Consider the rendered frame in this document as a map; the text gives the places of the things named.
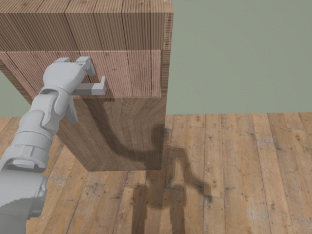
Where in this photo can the robot left forearm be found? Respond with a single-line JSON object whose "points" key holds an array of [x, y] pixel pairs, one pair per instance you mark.
{"points": [[31, 144]]}

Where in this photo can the drawer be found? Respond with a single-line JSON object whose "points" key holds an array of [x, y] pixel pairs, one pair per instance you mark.
{"points": [[129, 73]]}

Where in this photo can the handle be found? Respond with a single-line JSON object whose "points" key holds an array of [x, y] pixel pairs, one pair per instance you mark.
{"points": [[91, 88]]}

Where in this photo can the cabinet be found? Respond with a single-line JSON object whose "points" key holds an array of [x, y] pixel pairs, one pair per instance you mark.
{"points": [[112, 133]]}

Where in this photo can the robot left upper arm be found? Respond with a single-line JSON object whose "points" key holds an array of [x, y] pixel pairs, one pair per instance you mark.
{"points": [[22, 196]]}

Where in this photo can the robot left hand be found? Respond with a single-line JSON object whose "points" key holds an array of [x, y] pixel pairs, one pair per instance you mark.
{"points": [[68, 76]]}

